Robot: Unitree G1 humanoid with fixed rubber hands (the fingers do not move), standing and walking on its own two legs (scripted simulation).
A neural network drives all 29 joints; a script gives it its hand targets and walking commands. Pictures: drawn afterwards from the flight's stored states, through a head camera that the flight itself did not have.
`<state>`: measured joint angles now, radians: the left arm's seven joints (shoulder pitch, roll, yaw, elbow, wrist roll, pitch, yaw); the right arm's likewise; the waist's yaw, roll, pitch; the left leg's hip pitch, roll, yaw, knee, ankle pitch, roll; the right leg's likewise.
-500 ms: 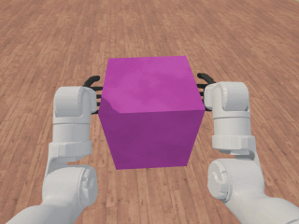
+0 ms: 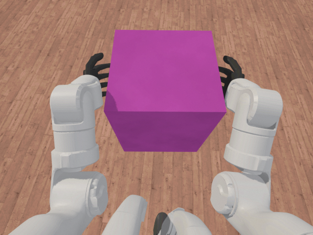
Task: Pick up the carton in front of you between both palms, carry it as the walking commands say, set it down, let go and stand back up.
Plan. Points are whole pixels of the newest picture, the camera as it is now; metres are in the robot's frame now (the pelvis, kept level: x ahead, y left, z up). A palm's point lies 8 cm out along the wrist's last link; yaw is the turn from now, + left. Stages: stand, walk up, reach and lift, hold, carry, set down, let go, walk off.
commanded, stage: carry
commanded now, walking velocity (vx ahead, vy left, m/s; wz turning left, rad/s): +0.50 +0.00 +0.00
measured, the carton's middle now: (161, 99) +0.40 +0.05 +0.07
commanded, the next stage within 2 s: none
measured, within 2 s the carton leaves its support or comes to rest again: neither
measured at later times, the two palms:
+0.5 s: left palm (143, 4) +0.66 +0.14 +0.15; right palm (247, 27) +0.62 -0.16 +0.15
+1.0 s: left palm out of the picture +0.85 +0.11 +0.14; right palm out of the picture +0.84 -0.18 +0.13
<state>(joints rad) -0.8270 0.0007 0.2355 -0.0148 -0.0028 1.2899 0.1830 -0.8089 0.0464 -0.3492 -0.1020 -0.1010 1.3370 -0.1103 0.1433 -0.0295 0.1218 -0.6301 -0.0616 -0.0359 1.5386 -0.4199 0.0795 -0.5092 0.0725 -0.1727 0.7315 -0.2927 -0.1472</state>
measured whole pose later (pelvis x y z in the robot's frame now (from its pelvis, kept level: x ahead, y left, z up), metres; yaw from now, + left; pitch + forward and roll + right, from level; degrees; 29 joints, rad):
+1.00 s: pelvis +0.58 -0.03 +0.05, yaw -1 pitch +5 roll +1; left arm -0.18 -0.14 0.11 -0.34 0.10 1.20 0.09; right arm -0.17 0.13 -0.12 -0.35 -0.11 1.20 -0.09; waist 0.02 0.00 -0.10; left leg -0.53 0.06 0.09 0.78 -0.32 -0.02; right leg -0.20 -0.05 -0.17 0.31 -0.20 -0.02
